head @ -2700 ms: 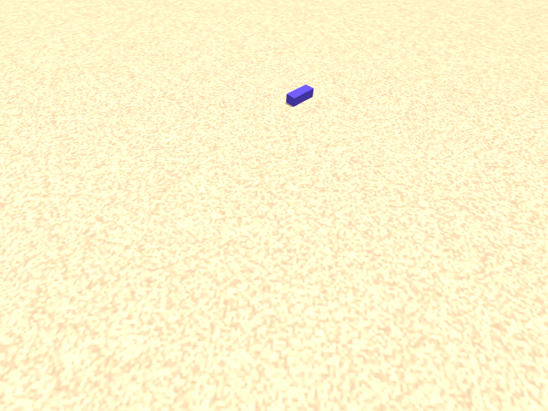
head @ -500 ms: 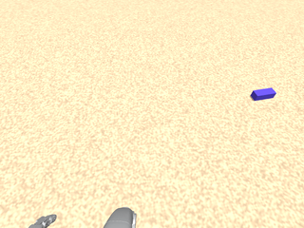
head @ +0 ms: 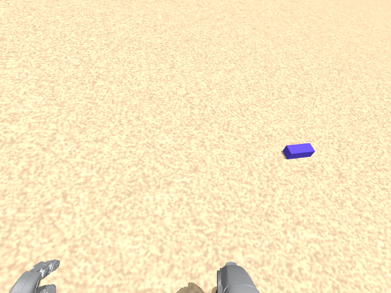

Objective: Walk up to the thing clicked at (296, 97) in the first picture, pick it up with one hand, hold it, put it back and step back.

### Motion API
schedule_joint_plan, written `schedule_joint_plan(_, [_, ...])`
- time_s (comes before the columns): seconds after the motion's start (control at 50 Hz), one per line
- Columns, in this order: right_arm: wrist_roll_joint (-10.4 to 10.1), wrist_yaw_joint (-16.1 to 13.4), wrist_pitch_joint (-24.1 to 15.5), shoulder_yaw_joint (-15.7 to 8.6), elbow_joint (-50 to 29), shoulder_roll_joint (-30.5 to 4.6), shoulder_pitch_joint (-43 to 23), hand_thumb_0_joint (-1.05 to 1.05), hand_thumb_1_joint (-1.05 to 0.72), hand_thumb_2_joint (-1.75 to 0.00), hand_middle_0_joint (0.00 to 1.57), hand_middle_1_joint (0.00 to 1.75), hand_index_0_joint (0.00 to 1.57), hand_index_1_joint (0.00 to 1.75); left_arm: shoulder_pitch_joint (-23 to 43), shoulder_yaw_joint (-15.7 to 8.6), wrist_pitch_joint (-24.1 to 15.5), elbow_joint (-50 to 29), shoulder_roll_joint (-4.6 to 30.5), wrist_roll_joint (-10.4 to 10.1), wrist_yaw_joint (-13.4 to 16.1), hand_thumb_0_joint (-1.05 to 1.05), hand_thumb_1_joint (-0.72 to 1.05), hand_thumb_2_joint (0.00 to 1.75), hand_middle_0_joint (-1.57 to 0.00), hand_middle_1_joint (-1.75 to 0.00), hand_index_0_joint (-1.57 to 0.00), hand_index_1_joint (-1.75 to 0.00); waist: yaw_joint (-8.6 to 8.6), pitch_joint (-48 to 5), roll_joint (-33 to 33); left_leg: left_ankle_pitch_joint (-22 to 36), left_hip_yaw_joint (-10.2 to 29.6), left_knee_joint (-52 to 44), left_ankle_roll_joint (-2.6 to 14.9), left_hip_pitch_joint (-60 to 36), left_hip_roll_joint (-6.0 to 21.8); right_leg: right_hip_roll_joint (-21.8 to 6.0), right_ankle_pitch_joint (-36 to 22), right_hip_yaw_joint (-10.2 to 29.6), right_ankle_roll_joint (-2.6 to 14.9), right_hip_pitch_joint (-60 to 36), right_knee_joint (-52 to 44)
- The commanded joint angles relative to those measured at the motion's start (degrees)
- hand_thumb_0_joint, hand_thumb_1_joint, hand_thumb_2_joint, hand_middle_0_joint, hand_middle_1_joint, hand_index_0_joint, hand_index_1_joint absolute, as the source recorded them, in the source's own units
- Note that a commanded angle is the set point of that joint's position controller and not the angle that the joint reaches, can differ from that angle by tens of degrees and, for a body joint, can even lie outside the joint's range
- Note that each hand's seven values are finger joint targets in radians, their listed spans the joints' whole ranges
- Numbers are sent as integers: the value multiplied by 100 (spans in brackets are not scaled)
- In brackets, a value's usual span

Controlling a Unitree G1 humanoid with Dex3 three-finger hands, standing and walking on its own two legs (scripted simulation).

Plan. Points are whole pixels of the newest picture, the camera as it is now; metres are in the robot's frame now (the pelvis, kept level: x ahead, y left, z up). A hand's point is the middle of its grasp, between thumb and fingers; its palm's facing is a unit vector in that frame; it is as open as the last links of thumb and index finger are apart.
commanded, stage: walk up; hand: left
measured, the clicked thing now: (298, 151) +1.07 -0.83 -0.73
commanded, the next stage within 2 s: none
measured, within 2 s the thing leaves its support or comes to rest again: neither
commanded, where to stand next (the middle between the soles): +0.79 -1.18 m, yaw +12 degrees
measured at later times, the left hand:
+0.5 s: hand (149, 271) +0.18 +0.09 -0.15, palm faces +0.14 -0.93 -0.35, open 7.4 cm
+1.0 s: hand (226, 193) +0.39 -0.11 -0.14, palm faces +0.08 -0.91 -0.40, open 7.3 cm
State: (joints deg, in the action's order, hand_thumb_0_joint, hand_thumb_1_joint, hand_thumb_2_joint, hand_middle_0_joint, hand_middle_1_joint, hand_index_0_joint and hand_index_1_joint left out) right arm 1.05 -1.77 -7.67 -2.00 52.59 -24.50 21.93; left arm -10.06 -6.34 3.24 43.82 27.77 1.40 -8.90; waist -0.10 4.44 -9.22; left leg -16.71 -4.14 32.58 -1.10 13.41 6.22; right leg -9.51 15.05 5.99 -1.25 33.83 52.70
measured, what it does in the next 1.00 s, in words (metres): steps to the right: right foot, then left foot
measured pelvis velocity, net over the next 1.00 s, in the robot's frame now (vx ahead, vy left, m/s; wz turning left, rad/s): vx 0.32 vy -0.42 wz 0.10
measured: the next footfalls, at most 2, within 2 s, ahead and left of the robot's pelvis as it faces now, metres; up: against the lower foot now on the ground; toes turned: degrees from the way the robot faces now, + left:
right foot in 0.12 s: +0.19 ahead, -0.24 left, +0.00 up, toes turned -4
left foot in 0.54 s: +0.34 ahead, -0.11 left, +0.00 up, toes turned +12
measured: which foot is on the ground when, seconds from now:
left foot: down 0.00-0.14, up 0.16-0.52, down 0.54-0.94, up 0.96-1.00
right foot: up 0.00-0.10, down 0.12-0.56, up 0.58-0.90, down 0.92-1.00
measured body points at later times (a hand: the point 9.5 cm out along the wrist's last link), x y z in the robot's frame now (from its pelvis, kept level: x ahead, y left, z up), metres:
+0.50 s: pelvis +0.19 -0.20 +0.00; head +0.21 -0.17 +0.44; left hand +0.18 +0.14 -0.12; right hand +0.32 -0.50 -0.10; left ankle +0.30 -0.11 -0.71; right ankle +0.15 -0.24 -0.73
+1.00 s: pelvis +0.32 -0.42 -0.03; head +0.33 -0.41 +0.42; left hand +0.39 -0.06 -0.12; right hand +0.39 -0.81 -0.11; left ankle +0.30 -0.19 -0.69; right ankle +0.38 -0.56 -0.73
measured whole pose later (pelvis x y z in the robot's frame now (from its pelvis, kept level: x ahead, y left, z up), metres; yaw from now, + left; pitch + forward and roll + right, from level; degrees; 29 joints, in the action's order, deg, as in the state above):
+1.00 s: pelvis +0.32 -0.42 -0.03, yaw +6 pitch -1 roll +0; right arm 1.7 -4.9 -2.7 -5.0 56.2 -31.1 18.9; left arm -13.4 -7.8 2.8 44.8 26.9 3.1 -7.0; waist 0.3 1.3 -0.8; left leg -29.9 4.8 60.5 2.5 27.5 10.8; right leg -4.5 22.0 -1.5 -1.9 26.2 49.5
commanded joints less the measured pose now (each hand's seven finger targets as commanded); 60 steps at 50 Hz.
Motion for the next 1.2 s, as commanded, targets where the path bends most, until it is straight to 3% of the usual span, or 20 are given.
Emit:
schedule_joint_plan(0.0, [15,-103,-119,-649,-393,-2229,-426,0,-90,-90,20,30,20,30,302,-332,-82,-437,806,38,-46,0,90,90,-20,-30,-20,-30,40,-229,2157,-869,575,-1719,1073,883,807,107,-390,-591,77,-1047,-1043])
schedule_joint_plan(0.1, [46,-183,113,-473,-324,-1630,-439,0,-90,-90,20,30,20,30,-1119,-595,-228,142,1205,139,96,0,90,90,-20,-30,-20,-30,851,-1110,638,153,-203,1724,740,1540,379,632,399,-893,322,-3399,-2257])
schedule_joint_plan(0.14, [-113,-274,185,-238,-482,-1134,-154,0,-90,-90,20,30,20,30,-1150,-692,-326,37,2031,207,309,0,90,90,-20,-30,-20,-30,893,-851,-1254,-1725,6,4052,363,3810,-651,-1125,1764,2242,797,-3808,-4049])
schedule_joint_plan(0.16, [-38,-349,199,-322,-325,-1420,-84,0,-90,-90,20,30,20,30,-656,-708,-338,-75,2099,94,367,0,90,90,-20,-30,-20,-30,652,-754,-967,-1476,336,4260,417,3510,-195,-1357,1988,2685,1107,-3451,-4223])
schedule_joint_plan(0.24, [-194,-240,136,-348,138,-1501,3,0,-90,-90,20,30,20,30,-168,-395,-407,-139,1146,32,444,0,90,90,-20,-30,-20,-30,211,-235,-405,-456,546,3116,445,2526,-21,-302,-215,283,992,-2404,-3434])
schedule_joint_plan(0.36, [-114,-165,137,-256,-62,-1282,-170,0,-90,-90,20,30,20,30,-400,-250,-452,-424,816,119,439,0,90,90,-20,-30,-20,-30,369,-140,-48,-27,63,1533,308,2204,-263,-426,-1448,-45,1388,-2607,-3511])
schedule_joint_plan(0.48, [-157,-285,150,-388,-33,-1284,928,0,-90,-90,20,30,20,30,-166,-144,-335,-841,717,135,413,0,90,90,-20,-30,-20,-30,-276,-675,679,1474,-137,-26,569,-923,-479,153,-2688,-943,612,-1225,-1561])
schedule_joint_plan(0.5, [-96,-349,162,-489,-6,-1526,1254,0,-90,-90,20,30,20,30,-329,-96,-358,-896,565,129,433,0,90,90,-20,-30,-20,-30,-478,-885,1049,1326,360,-137,810,-1831,-152,404,-2375,-1071,323,-496,-604])
schedule_joint_plan(0.54, [-77,-513,182,-706,-322,-2161,1334,0,-90,-90,20,30,20,30,-757,-173,-248,-905,659,213,494,0,90,90,-20,-30,-20,-30,-447,-1411,1539,0,4435,-1128,1956,-2353,2429,1037,1863,-255,-198,1066,1905])
schedule_joint_plan(0.56, [-270,-563,171,-742,-515,-2301,777,0,-90,-90,20,30,20,30,-863,-270,-158,-856,1238,240,509,0,90,90,-20,-30,-20,-30,-334,-1253,1064,-271,4842,-1333,2347,-2073,2939,753,1837,274,-246,1205,2655])
schedule_joint_plan(0.64, [-142,-482,88,-463,-525,-1718,-130,0,-90,-90,20,30,20,30,-577,-376,-62,-606,1089,137,383,0,90,90,-20,-30,-20,-30,18,-310,822,-259,1837,-1280,1479,455,1382,452,683,386,-40,194,2078])
schedule_joint_plan(0.68, [-83,-371,8,-500,-492,-1883,-435,0,-90,-90,20,30,20,30,-813,-385,9,-527,941,129,244,0,90,90,-20,-30,-20,-30,224,-59,1515,-931,1261,-1393,1297,1096,1081,328,327,179,45,-67,1613])
schedule_joint_plan(0.8, [99,-242,-9,-692,-413,-2418,-575,0,-90,-90,20,30,20,30,-228,-415,66,-520,831,103,41,0,90,90,-20,-30,-20,-30,74,-128,2453,-1909,790,-1496,1145,1489,955,211,476,-489,44,-724,-279])
schedule_joint_plan(0.86, [101,-236,100,-706,-392,-2434,-1001,0,-90,-90,20,30,20,30,-836,-483,55,-218,840,86,82,0,90,90,-20,-30,-20,-30,453,-502,2358,-1765,549,-874,983,1762,945,422,289,-949,115,-1827,-929])
schedule_joint_plan(0.9, [139,-311,223,-506,-337,-1742,-864,0,-90,-90,20,30,20,30,-1838,-646,-39,241,1172,175,211,0,90,90,-20,-30,-20,-30,982,-993,531,-1869,-256,1596,683,2380,269,750,588,-1029,171,-3117,-1770])
schedule_joint_plan(0.92, [81,-331,297,-277,-394,-1061,-834,0,-90,-90,20,30,20,30,-2160,-739,-69,281,1651,288,295,0,90,90,-20,-30,-20,-30,1285,-542,-1264,-2178,-584,3520,438,3706,-480,2,2067,671,357,-2972,-2901])
schedule_joint_plan(0.94, [-36,-397,324,-292,-488,-1139,-671,0,-90,-90,20,30,20,30,-1432,-723,-140,-141,1970,286,371,0,90,90,-20,-30,-20,-30,913,-276,-1313,-1870,96,4196,326,4087,-644,-845,2665,2460,799,-2515,-4184])
schedule_joint_plan(0.96, [1,-470,323,-413,-399,-1501,-594,0,-90,-90,20,30,20,30,-670,-741,-179,-324,2182,163,427,0,90,90,-20,-30,-20,-30,575,-133,-948,-1470,419,4235,349,3814,-212,-1139,3247,2947,1163,-2271,-4513])
schedule_joint_plan(1.04, [-163,-377,199,-387,210,-1647,-172,0,-90,-90,20,30,20,30,-303,-478,-243,-262,1341,131,507,0,90,90,-20,-30,-20,-30,190,21,-506,-820,426,3134,416,2859,-11,-269,507,825,1282,-1921,-3147])
schedule_joint_plan(1.18, [-146,-302,156,-280,95,-1319,22,0,-90,-90,20,30,20,30,-468,-244,-281,-629,841,203,532,0,90,90,-20,-30,-20,-30,287,-308,-16,-229,-38,1338,450,1729,-388,-408,-1594,414,1405,-2233,-2996])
